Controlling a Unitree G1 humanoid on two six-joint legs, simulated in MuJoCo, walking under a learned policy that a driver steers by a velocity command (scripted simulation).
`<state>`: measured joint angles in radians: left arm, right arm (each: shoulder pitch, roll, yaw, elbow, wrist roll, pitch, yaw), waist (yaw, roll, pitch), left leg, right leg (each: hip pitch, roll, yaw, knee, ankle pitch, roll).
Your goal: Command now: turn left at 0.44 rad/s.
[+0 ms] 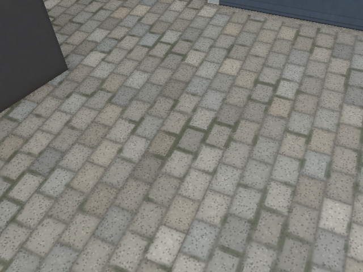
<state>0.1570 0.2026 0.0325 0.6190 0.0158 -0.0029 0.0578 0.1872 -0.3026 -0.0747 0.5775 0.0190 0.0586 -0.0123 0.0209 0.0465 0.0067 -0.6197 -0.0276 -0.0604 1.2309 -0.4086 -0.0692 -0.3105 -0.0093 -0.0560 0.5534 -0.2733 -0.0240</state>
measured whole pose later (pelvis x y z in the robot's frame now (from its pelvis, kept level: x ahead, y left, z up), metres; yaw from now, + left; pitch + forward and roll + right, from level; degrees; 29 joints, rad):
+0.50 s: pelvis +0.04 +0.01 +0.02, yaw +3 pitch +5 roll -1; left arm 0.25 0.27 0.04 0.72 0.07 -0.07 -0.04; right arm 0.29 -0.20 -0.02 0.67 -0.05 -0.11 -0.02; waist -0.02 0.00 -0.10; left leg -0.27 0.01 0.00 0.38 -0.20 0.04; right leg -0.58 -0.01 0.01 1.11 -0.37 0.05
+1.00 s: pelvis +0.27 -0.03 -0.01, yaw +3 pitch +7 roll +0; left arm 0.51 0.16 -0.02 0.91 0.05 -0.12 -0.06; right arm -0.02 -0.17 -0.02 0.72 -0.06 -0.06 0.07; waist 0.10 0.01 -0.14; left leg -0.77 0.04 0.06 0.71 -0.01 0.07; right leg 0.11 0.03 -0.01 0.18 -0.41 -0.04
